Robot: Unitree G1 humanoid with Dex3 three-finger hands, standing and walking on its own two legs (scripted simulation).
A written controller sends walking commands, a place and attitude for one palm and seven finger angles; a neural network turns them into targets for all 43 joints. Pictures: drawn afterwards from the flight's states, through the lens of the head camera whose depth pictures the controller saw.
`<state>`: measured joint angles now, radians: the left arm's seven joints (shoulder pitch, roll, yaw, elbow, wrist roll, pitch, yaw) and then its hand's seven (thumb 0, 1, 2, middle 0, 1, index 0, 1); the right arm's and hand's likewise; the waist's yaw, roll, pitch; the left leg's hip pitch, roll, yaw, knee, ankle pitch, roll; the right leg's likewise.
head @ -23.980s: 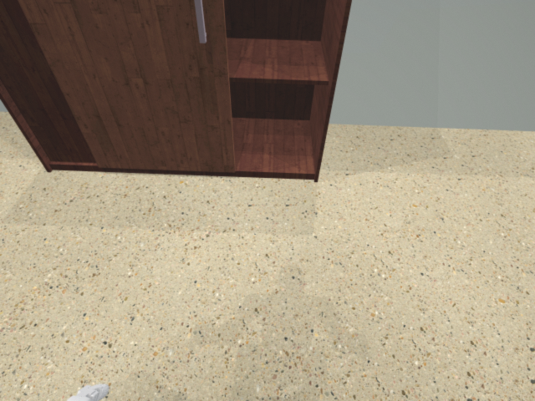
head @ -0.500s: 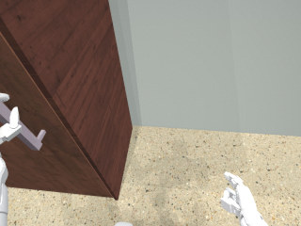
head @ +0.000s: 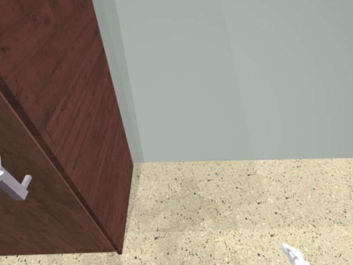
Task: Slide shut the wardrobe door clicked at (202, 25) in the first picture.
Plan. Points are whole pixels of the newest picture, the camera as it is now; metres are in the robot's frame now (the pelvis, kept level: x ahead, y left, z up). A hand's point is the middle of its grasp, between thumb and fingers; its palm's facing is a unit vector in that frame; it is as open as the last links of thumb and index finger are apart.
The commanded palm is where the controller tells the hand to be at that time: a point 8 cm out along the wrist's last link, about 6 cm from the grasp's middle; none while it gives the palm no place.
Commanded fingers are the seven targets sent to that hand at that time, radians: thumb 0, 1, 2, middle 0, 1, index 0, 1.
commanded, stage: stop walking and hold the door there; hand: left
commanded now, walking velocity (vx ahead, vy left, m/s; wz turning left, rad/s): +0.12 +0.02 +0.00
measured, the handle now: out of the picture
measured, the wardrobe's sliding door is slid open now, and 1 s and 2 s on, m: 0.00 0.01 0.01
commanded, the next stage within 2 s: none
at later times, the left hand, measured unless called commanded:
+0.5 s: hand out of the picture +0.25 +0.38 +0.12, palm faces +0.63 -0.67 -0.39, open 6.0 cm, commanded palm +0.20 +0.41 +0.13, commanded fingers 0.00 0.90 0.90 -0.45 -1.40 -0.45 -1.40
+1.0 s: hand out of the picture +0.26 +0.39 +0.11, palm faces +0.54 -0.79 -0.28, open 5.6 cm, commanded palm +0.21 +0.41 +0.13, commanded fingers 0.00 0.90 0.90 -0.45 -1.40 -0.45 -1.40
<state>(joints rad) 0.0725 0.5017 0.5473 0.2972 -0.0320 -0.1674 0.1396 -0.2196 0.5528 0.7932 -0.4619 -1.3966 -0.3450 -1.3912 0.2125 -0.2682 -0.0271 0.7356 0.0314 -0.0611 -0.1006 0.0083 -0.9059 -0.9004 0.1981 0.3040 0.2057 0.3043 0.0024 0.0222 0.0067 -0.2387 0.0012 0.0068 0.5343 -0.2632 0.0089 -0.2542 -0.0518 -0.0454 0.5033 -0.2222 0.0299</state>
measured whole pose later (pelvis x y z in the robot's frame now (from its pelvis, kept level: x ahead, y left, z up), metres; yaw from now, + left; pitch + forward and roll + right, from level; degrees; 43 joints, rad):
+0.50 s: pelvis +0.00 +0.00 +0.00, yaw +0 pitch +0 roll -1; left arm -0.01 0.51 0.54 0.44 -0.02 -0.21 0.11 -0.27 0.54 0.84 -0.46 -1.40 -0.41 -1.40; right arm 0.23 -0.29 -0.04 0.73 0.04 -0.07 -0.10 0.01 -0.90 -0.90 0.20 0.30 0.21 0.30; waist 0.02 0.05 -0.02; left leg -0.27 0.02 0.00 0.53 -0.27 0.01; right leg -0.26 -0.03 -0.05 0.45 -0.19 0.02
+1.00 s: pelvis -0.02 +0.08 -0.02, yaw +5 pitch -1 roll +1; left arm -0.03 0.39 0.38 0.03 -0.04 -0.20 0.12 -0.23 0.62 0.83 -0.46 -1.41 -0.41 -1.40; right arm 0.13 -0.22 0.00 0.67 0.03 -0.05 -0.06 0.01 -0.90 -0.90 0.20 0.30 0.21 0.30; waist 0.02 -0.05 0.11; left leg -0.34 -0.04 0.01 0.72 -0.34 0.01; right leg -0.43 -0.19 0.00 0.93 -0.50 0.06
